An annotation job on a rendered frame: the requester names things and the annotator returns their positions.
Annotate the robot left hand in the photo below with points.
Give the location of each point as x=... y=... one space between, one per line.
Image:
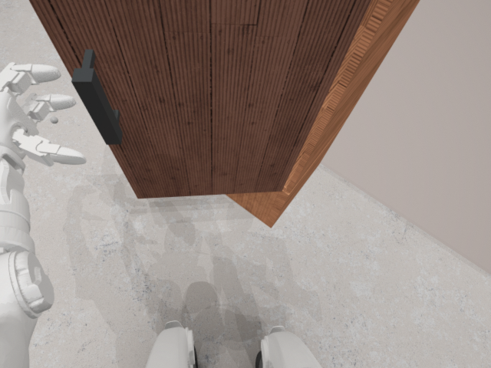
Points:
x=14 y=81

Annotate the left robot thigh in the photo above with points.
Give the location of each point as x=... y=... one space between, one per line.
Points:
x=173 y=348

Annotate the robot right shin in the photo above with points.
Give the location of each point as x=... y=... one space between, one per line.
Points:
x=277 y=329

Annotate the handle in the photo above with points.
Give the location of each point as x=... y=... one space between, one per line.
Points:
x=89 y=88

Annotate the left robot forearm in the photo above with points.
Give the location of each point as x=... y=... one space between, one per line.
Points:
x=14 y=208

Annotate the robot left upper arm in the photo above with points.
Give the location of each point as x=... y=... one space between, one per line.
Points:
x=25 y=292

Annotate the cupboard door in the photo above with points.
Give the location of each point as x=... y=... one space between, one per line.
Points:
x=215 y=96

